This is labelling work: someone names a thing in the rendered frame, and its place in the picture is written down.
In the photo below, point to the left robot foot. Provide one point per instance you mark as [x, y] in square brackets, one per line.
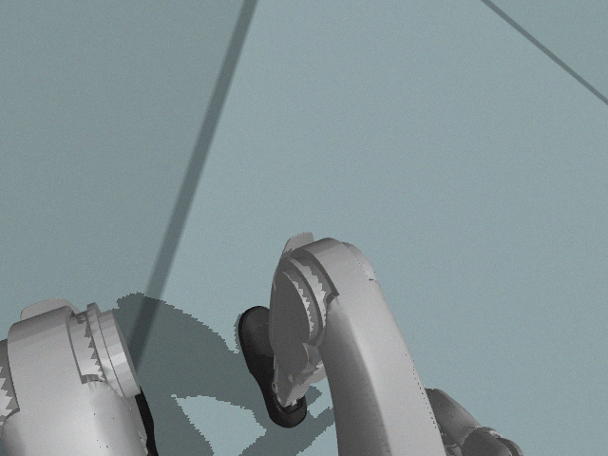
[148, 423]

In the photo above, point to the right robot arm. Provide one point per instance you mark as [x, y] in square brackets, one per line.
[486, 441]

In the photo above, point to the right robot foot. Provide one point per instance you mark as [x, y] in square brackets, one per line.
[253, 333]

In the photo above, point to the right robot hand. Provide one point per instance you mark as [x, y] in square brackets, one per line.
[455, 422]

